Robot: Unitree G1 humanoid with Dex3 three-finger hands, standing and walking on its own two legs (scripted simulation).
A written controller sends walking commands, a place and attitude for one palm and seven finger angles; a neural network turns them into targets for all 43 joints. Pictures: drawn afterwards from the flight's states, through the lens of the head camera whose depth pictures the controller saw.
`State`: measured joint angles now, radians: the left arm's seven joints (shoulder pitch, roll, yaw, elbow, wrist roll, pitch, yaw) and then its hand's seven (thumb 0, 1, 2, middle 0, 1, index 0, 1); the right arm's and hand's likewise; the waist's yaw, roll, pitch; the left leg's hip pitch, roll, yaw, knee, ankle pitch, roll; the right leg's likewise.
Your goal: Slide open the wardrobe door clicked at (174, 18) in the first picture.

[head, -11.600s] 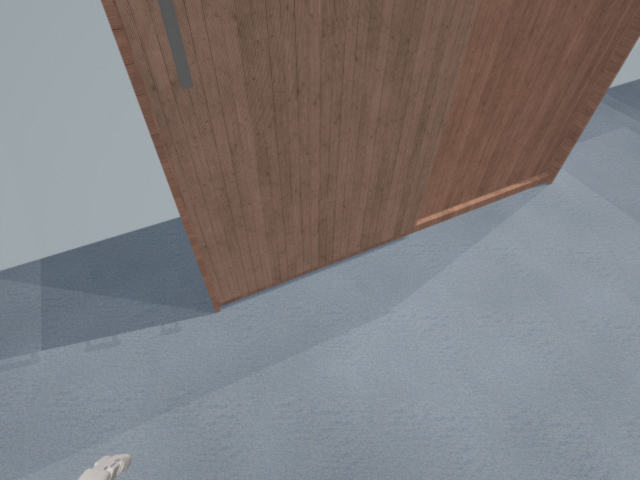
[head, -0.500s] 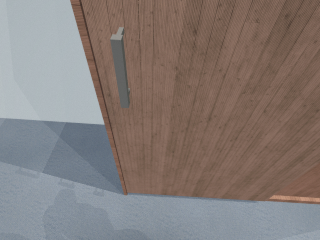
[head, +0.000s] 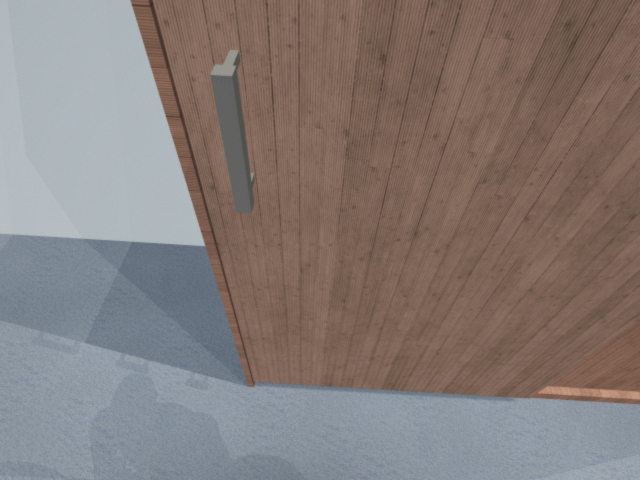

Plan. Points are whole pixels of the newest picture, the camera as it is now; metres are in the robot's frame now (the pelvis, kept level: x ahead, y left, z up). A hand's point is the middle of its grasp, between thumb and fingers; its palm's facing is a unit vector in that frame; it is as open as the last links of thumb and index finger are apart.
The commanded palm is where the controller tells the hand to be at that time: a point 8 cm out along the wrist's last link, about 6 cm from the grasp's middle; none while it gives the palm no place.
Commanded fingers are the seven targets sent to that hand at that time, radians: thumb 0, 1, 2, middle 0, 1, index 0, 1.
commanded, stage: raise the hand with hooked fingers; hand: left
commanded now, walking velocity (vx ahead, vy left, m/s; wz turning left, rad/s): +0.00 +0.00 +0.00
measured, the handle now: (239, 139) +0.45 +0.13 +0.19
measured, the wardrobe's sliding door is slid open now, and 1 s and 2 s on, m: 0.00 0.00 0.00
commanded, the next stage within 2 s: none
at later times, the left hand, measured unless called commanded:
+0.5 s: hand out of the picture +0.11 +0.20 +0.01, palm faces +0.27 -0.96 -0.08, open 9.3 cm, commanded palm +0.12 +0.24 +0.03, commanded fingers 0.00 0.25 0.62 -0.25 -0.72 -0.25 -0.72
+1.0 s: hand (100, 372) +0.20 +0.23 +0.09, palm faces +0.04 -1.00 -0.06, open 12.3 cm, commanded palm +0.17 +0.28 +0.12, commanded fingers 0.00 -0.34 0.37 -0.29 -1.10 -0.29 -1.10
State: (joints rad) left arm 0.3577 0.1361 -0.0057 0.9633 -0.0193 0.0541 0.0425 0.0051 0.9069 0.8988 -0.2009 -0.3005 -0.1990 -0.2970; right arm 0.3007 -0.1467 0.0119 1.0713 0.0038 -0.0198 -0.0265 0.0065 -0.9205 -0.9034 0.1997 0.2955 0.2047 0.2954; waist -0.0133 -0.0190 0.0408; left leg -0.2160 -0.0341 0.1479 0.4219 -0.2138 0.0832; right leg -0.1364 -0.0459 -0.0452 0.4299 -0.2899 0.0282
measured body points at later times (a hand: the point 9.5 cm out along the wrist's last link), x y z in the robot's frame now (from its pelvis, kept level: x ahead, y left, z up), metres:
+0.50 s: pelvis -0.02 -0.06 -0.04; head -0.01 -0.04 +0.41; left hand +0.09 +0.25 +0.02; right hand +0.23 -0.29 -0.07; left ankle +0.01 +0.06 -0.74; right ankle -0.02 -0.13 -0.74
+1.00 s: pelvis +0.00 -0.02 -0.02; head +0.00 -0.02 +0.43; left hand +0.20 +0.29 +0.10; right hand +0.17 -0.26 -0.09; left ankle +0.01 +0.06 -0.74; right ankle -0.02 -0.12 -0.74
